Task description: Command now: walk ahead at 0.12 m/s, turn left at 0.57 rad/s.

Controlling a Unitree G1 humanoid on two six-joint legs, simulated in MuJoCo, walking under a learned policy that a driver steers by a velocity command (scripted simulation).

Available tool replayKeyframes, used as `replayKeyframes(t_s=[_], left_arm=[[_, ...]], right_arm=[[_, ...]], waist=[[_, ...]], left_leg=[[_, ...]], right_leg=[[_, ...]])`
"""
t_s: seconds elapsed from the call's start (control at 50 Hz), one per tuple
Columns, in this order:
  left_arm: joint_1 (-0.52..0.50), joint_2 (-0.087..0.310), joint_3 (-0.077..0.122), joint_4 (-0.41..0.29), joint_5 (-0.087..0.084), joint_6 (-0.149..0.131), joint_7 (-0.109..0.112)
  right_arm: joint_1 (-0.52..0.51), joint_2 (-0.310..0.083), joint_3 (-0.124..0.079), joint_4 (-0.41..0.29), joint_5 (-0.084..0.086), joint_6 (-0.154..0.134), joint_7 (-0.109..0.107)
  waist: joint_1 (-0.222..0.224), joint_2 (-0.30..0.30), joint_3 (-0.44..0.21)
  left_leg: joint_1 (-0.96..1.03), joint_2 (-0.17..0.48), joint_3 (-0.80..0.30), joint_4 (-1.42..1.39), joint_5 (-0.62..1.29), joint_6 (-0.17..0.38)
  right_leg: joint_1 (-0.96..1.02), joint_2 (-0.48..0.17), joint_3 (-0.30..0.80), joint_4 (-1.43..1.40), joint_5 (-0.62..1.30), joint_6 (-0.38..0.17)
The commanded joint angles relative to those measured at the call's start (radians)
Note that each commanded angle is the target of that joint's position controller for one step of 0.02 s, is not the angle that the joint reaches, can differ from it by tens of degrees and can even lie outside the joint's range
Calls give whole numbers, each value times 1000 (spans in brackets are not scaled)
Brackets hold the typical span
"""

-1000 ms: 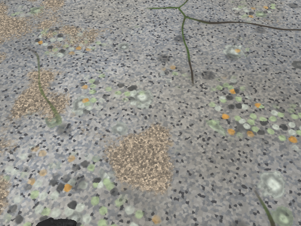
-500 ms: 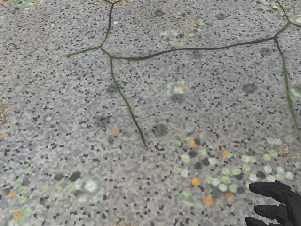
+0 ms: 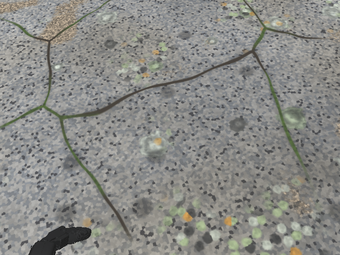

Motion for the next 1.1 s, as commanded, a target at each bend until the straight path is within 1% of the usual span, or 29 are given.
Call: replayKeyframes(t_s=[0.02,0.12,0.18,0.22,0.24,0.26,0.28,0.3,0.32,0.34,0.36,0.4,0.46,0.5,0.62,0.68,0.7,0.72,0.74,0.76,0.78,0.8,0.84,0.92,0.98,1.04,1.06,1.08,1.1], left_arm=[[-8,155,64,-34,11,-4,19],[-31,171,84,-11,0,-2,46],[-12,191,98,11,-23,6,43],[-15,189,104,25,-46,10,36],[19,159,100,45,-54,13,32],[81,131,98,63,-34,23,26],[31,119,91,-6,4,26,30],[-55,151,97,-25,8,25,37],[-65,153,101,-29,-17,23,40],[-37,155,105,-8,-20,20,48],[-21,176,111,3,-10,17,55],[-1,168,113,14,-7,8,49],[-10,118,95,19,-19,-3,38],[-20,109,88,20,-23,-6,32],[1,146,98,25,-31,-21,10],[95,168,112,53,-30,-33,-1],[111,198,121,56,-21,-31,1],[56,257,126,29,-6,-19,8],[81,253,126,33,28,-18,6],[48,204,112,9,12,-20,8],[25,164,102,2,-5,-15,15],[26,156,96,1,-17,-8,20],[61,166,90,15,-24,2,28],[105,179,92,29,-16,17,31],[125,205,98,38,-25,29,25],[152,180,84,56,-48,30,23],[196,160,76,69,-40,19,19],[216,106,55,56,3,2,8],[163,90,50,39,-2,-6,12]], right_arm=[[141,-61,-33,-52,-8,50,-22],[36,-43,-31,-120,-23,63,4],[4,-72,-45,-150,-24,73,28],[34,-75,-57,-147,-28,79,35],[66,-97,-71,-136,-37,78,29],[96,-184,-98,-140,-41,70,12],[82,-308,-117,-181,-59,51,7],[109,-282,-113,-187,-78,22,22],[81,-263,-107,-186,-71,0,26],[23,-231,-102,-193,-45,-6,18],[-29,-190,-90,-208,-24,2,6],[-63,-153,-78,-237,-25,20,-17],[-31,-165,-87,-247,-24,32,-35],[-36,-176,-94,-259,-20,41,-40],[-63,-179,-100,-294,-20,59,-28],[-114,-157,-90,-311,-12,65,-24],[-81,-119,-77,-309,-17,66,-23],[-11,-56,-56,-303,-30,65,-18],[-22,-124,-73,-322,-35,52,-16],[7,-197,-93,-293,-41,45,-13],[-6,-205,-98,-266,-36,47,-11],[-16,-170,-89,-252,-36,52,-15],[-40,-107,-64,-258,-30,54,-10],[-84,-48,-32,-268,-30,45,-9],[-79,-47,-27,-251,-25,44,-5],[-7,-39,-29,-201,-33,42,0],[-11,-70,-30,-211,-42,43,-3],[2,-144,-42,-226,-57,48,-13],[-51,-104,-28,-211,-78,41,0]], waist=[[-17,-155,-208],[1,-142,-212],[4,-146,-198],[-23,-120,-191],[-27,-58,-172],[-13,166,-114],[16,398,-90],[-49,246,-196],[-23,180,-185],[16,111,-166],[37,99,-165],[56,104,-211],[41,77,-240],[33,94,-237],[20,164,-213],[60,166,-231],[44,101,-248],[-22,-158,-240],[-14,-322,-196],[-17,-224,-178],[-9,-155,-156],[-1,-118,-146],[24,-113,-132],[56,-197,-179],[75,-245,-185],[37,-204,-172],[54,-144,-187],[83,83,-233],[81,212,-194]], left_leg=[[-17,53,22,-17,85,-36],[74,81,53,-274,297,22],[102,69,88,-385,277,67],[180,33,126,-532,325,113],[233,8,102,-616,383,150],[295,107,-99,-756,736,218],[388,298,-518,-825,883,408],[396,320,-559,-870,752,463],[396,278,-493,-879,660,422],[383,227,-428,-865,603,364],[363,208,-391,-848,607,331],[323,157,-338,-824,684,307],[364,121,-348,-796,710,300],[354,106,-382,-789,646,297],[302,73,-521,-767,584,285],[263,24,-508,-696,571,240],[194,-26,-462,-621,407,204],[58,-163,-292,-416,59,152],[-81,-207,-194,-178,-120,93],[-98,-148,-194,-31,-62,63],[-90,-134,-180,15,8,46],[-98,-133,-167,37,48,33],[-107,-135,-135,28,87,17],[-8,-91,-59,-255,72,7],[130,-72,1,-488,111,15],[323,-88,29,-859,377,69],[429,-22,-56,-865,472,104],[526,160,-243,-817,738,167],[331,223,-287,-833,650,271]], right_leg=[[156,-284,137,-201,374,-220],[145,-306,9,-214,196,-181],[202,-340,-16,-169,150,-142],[208,-327,-55,-76,92,-79],[176,-278,-91,37,-12,-23],[34,-171,-168,282,-238,62],[-293,5,-96,568,-569,148],[-336,30,102,715,-565,130],[-358,22,150,729,-474,100],[-362,4,171,696,-377,86],[-352,-6,184,657,-313,86],[-260,20,184,621,-239,97],[-231,63,196,448,-194,123],[-196,82,209,343,-179,134],[-62,107,234,141,-189,122],[127,72,203,-96,-44,89],[243,-28,264,-147,34,53],[324,-224,483,-184,178,-50],[278,-353,695,-215,271,-219],[257,-359,642,-193,246,-247],[236,-286,518,-171,204,-202],[245,-227,452,-160,157,-163],[261,-196,387,-155,236,-164],[331,-174,308,-136,293,-165],[305,-188,303,-130,301,-169],[235,-164,278,-79,248,-110],[156,-143,259,-54,140,-41],[49,-61,163,84,-94,38],[80,-29,121,21,-284,81]])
